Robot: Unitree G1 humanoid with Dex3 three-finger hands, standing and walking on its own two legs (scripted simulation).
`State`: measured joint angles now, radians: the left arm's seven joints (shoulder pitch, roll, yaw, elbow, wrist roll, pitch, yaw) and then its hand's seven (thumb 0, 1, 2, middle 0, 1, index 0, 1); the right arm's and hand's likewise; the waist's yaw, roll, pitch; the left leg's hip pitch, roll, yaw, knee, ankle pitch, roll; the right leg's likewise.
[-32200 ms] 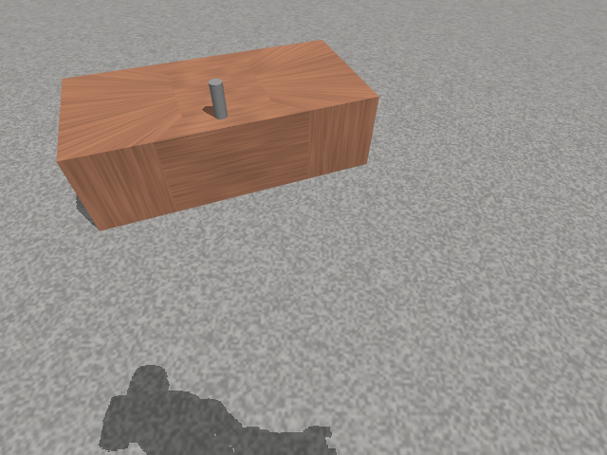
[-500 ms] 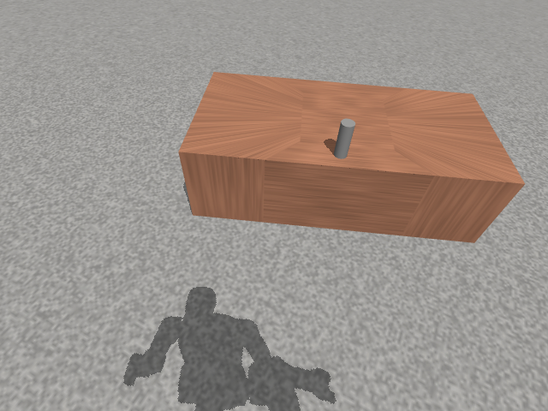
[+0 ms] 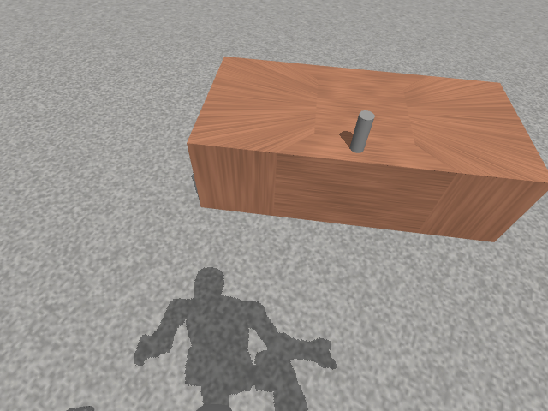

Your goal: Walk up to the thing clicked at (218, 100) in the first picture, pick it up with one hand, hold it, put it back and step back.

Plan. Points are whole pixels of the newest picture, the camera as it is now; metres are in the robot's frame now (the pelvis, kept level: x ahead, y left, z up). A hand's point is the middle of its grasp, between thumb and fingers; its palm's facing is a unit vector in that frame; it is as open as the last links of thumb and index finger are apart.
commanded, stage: step back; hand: right
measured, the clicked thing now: (361, 132) +1.05 -0.25 -0.29
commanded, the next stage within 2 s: stand in 0.16 s
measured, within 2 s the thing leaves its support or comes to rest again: neither
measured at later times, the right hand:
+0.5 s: hand out of the picture +0.10 -0.25 -0.13, palm faces +0.00 +0.94 -0.33, open 7.4 cm
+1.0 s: hand out of the picture +0.07 -0.25 -0.13, palm faces +0.00 +0.95 -0.33, open 7.4 cm
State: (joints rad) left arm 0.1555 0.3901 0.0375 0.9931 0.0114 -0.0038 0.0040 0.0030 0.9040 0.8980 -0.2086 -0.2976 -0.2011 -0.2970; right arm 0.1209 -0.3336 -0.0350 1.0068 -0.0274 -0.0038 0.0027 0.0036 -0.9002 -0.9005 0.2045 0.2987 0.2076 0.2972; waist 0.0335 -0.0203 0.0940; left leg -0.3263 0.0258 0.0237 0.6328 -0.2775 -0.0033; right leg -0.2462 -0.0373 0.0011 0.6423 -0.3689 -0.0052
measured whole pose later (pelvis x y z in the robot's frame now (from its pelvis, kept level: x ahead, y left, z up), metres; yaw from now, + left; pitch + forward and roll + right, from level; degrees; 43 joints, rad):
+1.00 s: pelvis +0.00 +0.00 +0.02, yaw +0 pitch -2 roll +0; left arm 0.11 0.36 0.00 1.14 0.01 -0.02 -0.01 0.00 0.90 0.90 -0.21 -0.30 -0.20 -0.30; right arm 0.10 -0.34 -0.01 1.15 -0.01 -0.01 0.02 0.00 -0.90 -0.90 0.20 0.30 0.21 0.30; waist -0.01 0.00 0.05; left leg -0.17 0.03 0.03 0.33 -0.12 -0.01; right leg -0.09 -0.03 0.00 0.33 -0.20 0.03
